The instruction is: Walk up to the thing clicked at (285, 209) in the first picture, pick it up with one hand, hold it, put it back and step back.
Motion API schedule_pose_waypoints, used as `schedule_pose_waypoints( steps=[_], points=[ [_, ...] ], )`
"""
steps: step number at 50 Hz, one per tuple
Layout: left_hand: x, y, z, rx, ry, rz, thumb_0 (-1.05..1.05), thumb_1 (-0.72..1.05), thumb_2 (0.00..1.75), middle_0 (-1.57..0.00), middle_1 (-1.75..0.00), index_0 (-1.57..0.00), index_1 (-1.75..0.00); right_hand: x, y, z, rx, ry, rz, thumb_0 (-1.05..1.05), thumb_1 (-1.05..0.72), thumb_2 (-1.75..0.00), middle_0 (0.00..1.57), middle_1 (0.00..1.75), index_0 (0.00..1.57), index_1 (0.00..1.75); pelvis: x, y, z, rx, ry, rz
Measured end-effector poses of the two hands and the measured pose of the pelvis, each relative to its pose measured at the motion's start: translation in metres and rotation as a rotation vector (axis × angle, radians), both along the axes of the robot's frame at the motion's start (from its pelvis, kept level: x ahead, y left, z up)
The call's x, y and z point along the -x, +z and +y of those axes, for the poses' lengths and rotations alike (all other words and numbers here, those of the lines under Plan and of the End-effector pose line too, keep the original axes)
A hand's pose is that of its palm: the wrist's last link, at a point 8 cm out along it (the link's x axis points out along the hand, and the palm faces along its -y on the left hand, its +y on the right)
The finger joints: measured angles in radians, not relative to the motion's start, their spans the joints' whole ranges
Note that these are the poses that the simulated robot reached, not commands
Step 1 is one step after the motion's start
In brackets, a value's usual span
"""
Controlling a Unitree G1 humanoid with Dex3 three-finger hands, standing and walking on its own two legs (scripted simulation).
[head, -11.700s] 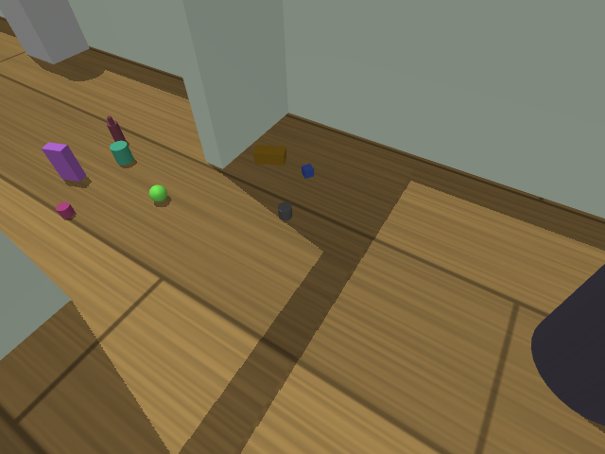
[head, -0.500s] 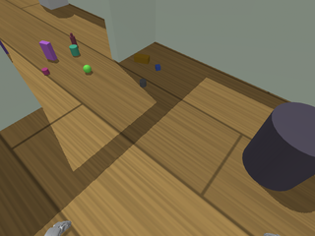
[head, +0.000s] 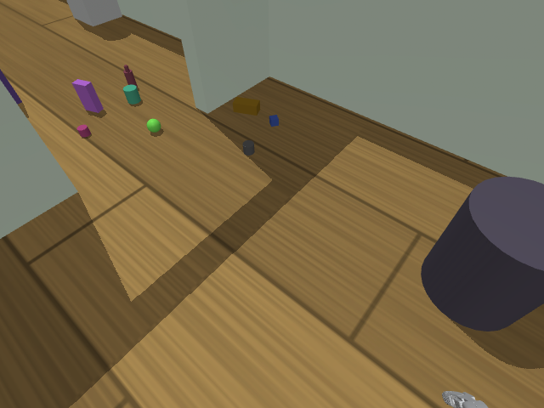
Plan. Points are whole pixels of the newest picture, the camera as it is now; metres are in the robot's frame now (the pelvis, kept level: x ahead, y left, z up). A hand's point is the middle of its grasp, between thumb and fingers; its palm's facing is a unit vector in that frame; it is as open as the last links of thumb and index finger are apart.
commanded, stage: stand
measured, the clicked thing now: (248, 147) +1.53 +0.19 -0.75
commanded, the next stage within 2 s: none
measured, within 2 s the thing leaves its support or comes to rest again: neither
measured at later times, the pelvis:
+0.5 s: pelvis +0.00 -0.01 +0.00, yaw -1 degrees
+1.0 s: pelvis +0.02 -0.01 +0.00, yaw -1 degrees
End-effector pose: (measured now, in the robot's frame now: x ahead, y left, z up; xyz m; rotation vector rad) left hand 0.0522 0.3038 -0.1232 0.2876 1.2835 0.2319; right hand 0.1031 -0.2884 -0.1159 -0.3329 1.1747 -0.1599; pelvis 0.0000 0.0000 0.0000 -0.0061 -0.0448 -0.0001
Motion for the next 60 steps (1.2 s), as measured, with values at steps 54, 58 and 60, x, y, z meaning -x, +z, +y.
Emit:
schedule_pose_waypoints(
  steps=[54,58,60],
  points=[
    [-0.039,0.007,-0.019,-0.007,-0.049,-0.034,0.01,0.9,0.9,-0.2,-0.3,-0.2,-0.3,0.01,-0.004,-0.022,0.007,-0.032,0.043,0.01,-0.91,-0.9,0.2,0.3,0.2,0.3,-0.018,0.002,-0.015,-0.005,-0.025,0.018],
    [-0.039,0.007,-0.019,-0.008,-0.049,-0.034,0.01,0.9,0.9,-0.2,-0.3,-0.2,-0.3,0.01,-0.004,-0.023,0.008,-0.034,0.043,0.01,-0.91,-0.9,0.2,0.3,0.2,0.3,-0.019,0.002,-0.015,-0.005,-0.026,0.017],
    [-0.039,0.007,-0.019,-0.009,-0.051,-0.035,0.01,0.9,0.9,-0.2,-0.3,-0.2,-0.3,0.011,-0.004,-0.023,0.008,-0.036,0.042,0.01,-0.91,-0.9,0.2,0.3,0.2,0.3,-0.019,0.002,-0.015,-0.006,-0.025,0.016]
  ],
)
